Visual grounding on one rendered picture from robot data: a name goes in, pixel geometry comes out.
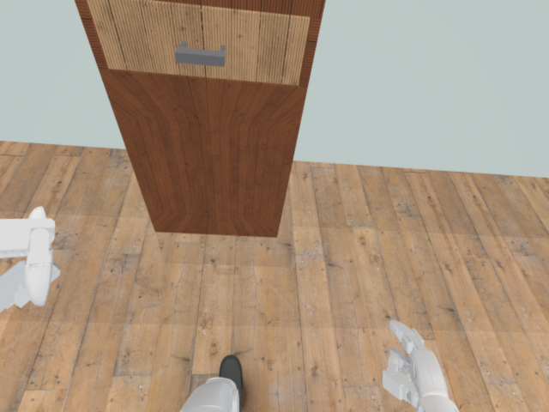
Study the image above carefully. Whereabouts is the cabinet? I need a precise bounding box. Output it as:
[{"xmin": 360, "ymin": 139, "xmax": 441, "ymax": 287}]
[{"xmin": 75, "ymin": 0, "xmax": 326, "ymax": 238}]

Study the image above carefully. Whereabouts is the left robot hand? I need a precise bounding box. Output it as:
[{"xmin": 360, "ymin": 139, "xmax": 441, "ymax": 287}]
[{"xmin": 0, "ymin": 206, "xmax": 60, "ymax": 312}]

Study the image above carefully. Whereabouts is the left robot foot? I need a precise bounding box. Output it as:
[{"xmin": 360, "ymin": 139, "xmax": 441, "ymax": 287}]
[{"xmin": 219, "ymin": 354, "xmax": 243, "ymax": 412}]

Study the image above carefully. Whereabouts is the left robot thigh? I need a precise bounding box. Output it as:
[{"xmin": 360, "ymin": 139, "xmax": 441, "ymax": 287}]
[{"xmin": 179, "ymin": 381, "xmax": 239, "ymax": 412}]

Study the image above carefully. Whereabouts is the drawer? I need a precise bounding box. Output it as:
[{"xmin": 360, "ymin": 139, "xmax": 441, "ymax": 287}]
[{"xmin": 87, "ymin": 0, "xmax": 310, "ymax": 85}]

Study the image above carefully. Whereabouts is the right robot hand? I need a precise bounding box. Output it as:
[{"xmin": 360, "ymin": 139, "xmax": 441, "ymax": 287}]
[{"xmin": 383, "ymin": 319, "xmax": 449, "ymax": 409}]

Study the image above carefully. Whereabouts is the handle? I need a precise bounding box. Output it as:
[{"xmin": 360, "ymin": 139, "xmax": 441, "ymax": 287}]
[{"xmin": 175, "ymin": 41, "xmax": 226, "ymax": 67}]

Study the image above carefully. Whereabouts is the robot right forearm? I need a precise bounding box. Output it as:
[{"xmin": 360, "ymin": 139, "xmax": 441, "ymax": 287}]
[{"xmin": 416, "ymin": 395, "xmax": 459, "ymax": 412}]

